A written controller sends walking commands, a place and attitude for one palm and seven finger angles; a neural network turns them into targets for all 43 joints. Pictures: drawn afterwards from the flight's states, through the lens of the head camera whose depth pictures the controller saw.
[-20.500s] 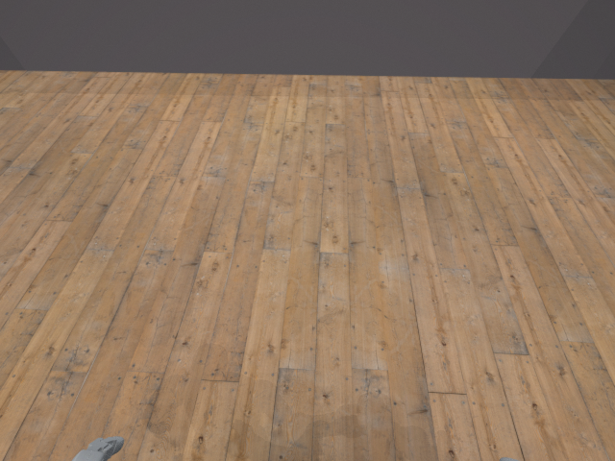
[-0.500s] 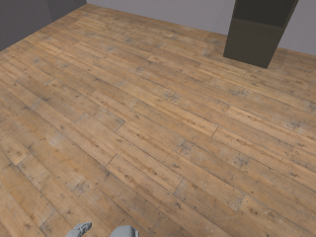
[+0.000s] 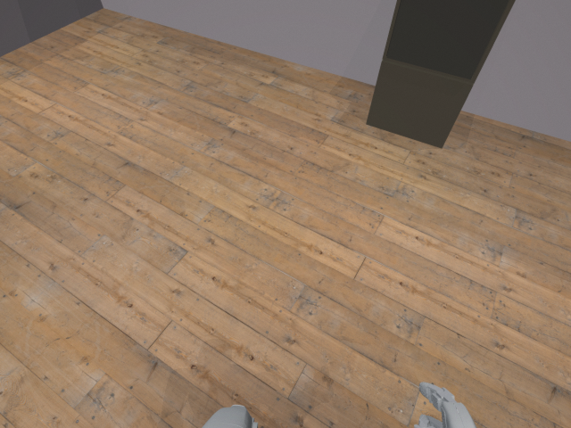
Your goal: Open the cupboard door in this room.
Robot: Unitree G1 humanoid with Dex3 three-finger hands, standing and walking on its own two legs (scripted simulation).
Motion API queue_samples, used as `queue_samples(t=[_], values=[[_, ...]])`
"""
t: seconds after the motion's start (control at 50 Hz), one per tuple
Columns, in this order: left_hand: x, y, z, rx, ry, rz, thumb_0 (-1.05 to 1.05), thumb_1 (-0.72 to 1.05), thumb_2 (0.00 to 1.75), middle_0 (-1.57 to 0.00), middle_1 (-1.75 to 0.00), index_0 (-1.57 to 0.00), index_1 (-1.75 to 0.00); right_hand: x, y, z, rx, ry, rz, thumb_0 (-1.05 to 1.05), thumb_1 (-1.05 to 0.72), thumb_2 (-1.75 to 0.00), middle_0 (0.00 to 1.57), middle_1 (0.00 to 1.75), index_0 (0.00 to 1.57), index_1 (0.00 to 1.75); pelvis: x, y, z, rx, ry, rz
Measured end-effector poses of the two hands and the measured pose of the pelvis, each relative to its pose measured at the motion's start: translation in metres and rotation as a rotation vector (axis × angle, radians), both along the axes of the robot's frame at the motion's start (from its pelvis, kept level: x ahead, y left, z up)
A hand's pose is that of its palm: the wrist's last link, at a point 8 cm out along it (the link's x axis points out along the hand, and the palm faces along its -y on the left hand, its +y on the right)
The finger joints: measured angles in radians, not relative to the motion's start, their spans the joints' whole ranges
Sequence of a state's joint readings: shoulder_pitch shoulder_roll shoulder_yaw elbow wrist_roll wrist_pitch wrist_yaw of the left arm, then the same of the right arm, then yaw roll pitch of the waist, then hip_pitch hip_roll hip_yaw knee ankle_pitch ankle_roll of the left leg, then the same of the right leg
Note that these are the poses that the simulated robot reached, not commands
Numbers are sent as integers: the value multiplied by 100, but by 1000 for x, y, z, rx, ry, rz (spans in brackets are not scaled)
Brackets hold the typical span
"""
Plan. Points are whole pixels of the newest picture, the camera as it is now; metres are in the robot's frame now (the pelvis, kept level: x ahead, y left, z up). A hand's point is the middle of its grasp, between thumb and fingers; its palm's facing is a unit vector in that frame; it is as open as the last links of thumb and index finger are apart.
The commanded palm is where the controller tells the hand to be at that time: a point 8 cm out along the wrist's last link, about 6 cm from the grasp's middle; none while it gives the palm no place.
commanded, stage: turn or walk to find it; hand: left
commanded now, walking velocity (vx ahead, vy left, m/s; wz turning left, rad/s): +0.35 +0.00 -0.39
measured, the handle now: out of the picture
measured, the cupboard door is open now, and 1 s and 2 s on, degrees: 0 0 0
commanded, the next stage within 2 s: stand and wait in 1.32 s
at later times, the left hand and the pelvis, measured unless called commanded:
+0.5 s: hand (248, 279) +0.39 +0.14 -0.16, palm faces -0.32 -0.93 -0.21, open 7.4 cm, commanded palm none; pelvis +0.20 +0.00 +0.00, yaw -15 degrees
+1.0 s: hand (277, 274) +0.41 +0.08 -0.16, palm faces -0.17 -0.96 -0.24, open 7.3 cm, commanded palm none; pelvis +0.39 -0.10 +0.01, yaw -15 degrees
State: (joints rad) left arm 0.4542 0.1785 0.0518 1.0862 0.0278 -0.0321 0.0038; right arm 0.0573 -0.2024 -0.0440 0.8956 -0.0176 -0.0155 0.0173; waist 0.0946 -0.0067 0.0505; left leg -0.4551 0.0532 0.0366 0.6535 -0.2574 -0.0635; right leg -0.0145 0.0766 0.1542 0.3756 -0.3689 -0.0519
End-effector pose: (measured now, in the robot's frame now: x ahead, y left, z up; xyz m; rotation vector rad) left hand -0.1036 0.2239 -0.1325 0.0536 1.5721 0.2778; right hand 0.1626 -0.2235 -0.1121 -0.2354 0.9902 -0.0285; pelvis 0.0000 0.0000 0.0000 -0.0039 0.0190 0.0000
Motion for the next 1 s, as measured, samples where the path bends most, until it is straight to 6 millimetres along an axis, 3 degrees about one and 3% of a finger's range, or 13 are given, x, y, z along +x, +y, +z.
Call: queue_samples(t=[0.06, 0.1, 0.2, 0.28, 0.34, 0.42, 0.5, 0.56, 0.62, 0.68, 0.84, 0.92, 1.0], values=[[32, 23, -16, -18, 23, -35, 1, 91, 89, -21, -30, -20, -30, 27, 17, -2, -12, -68, -25, 0, -91, -90, 20, 29, 20, 30, 25, 18, -12, 1, -7, -45], [67, 38, -19, -19, 2, -85, 1, 91, 89, -20, -29, -20, -30, 26, 22, 0, -10, -71, -62, 0, -91, -89, 20, 29, 21, 30, 38, 26, -10, 2, -20, -86], [191, 67, -9, 3, -160, -226, 1, 91, 89, -20, -29, -19, -30, -17, 25, -2, -10, 62, -208, 0, -91, -89, 20, 29, 21, 30, 76, 37, 3, -11, -27, -135], [292, 68, 1, 27, -302, -318, 1, 92, 89, -20, -29, -19, -30, -68, 20, -7, -28, 219, -348, -1, -93, -89, 20, 29, 21, 30, 106, 38, 7, -3, -23, -173], [358, 55, 7, 27, -373, -381, 1, 92, 90, -20, -29, -19, -30, -104, 22, -10, -24, 346, -432, -1, -93, -89, 20, 29, 20, 30, 129, 33, 6, 7, -18, -201], [433, 17, 10, -1, -427, -471, 1, 92, 90, -19, -29, -19, -30, -139, 34, -12, 15, 507, -516, 0, -93, -90, 20, 29, 20, 30, 162, 20, 3, 14, -11, -230], [500, -39, 6, -47, -462, -564, 1, 92, 90, -19, -29, -19, -30, -153, 47, -14, 86, 646, -582, 0, -92, -90, 20, 29, 20, 30, 196, -3, -4, 20, -1, -254], [542, -85, -2, -74, -502, -615, 1, 92, 90, -20, -29, -19, -30, -149, 48, -20, 146, 730, -619, 0, -91, -90, 20, 29, 20, 30, 225, -28, -16, 24, -1, -268], [558, -115, -6, -89, -521, -615, 0, 91, 89, -20, -29, -19, -30, -120, 33, -28, 189, 745, -629, 0, -91, -90, 20, 29, 20, 30, 247, -51, -18, 24, -17, -276], [550, -125, -3, -89, -468, -567, 0, 91, 89, -20, -29, -20, -30, -66, 4, -32, 187, 650, -605, 0, -91, -89, 20, 29, 20, 30, 267, -67, -8, 31, -37, -270], [553, -96, 21, 50, -404, -458, -5, 96, 89, -21, -30, -20, -30, 110, -83, -38, 121, 306, -485, 0, -92, -90, 20, 29, 20, 30, 322, -93, 6, 17, -33, -262], [539, -91, 17, 57, -310, -416, -3, 94, 89, -20, -29, -20, -30, 179, -116, -30, 80, 205, -447, 1, -94, -90, 20, 29, 20, 30, 354, -100, 7, 10, -29, -261], [519, -95, 7, 27, -191, -364, -1, 93, 89, -20, -29, -19, -30, 243, -133, -22, 51, 155, -394, 0, -93, -90, 20, 29, 20, 30, 386, -105, 6, 3, -23, -256]])
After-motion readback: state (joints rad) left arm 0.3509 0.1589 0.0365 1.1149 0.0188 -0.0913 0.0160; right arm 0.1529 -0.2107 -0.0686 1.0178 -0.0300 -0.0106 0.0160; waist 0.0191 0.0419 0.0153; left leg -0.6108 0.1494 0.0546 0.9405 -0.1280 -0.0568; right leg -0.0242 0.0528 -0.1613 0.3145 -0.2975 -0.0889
